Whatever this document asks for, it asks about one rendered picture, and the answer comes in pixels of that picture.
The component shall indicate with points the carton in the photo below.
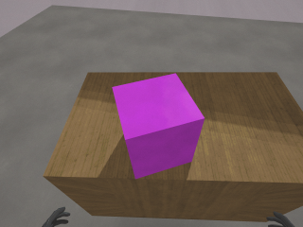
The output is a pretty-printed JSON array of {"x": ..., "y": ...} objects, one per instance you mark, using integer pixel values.
[{"x": 160, "y": 121}]

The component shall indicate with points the right robot hand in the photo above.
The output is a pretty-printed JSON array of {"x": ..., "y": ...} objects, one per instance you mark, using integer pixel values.
[{"x": 279, "y": 218}]

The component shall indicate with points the pedestal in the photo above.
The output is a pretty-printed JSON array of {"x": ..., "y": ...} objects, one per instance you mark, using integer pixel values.
[{"x": 248, "y": 162}]

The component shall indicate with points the left robot hand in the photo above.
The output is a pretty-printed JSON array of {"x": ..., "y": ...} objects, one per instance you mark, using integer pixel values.
[{"x": 51, "y": 222}]

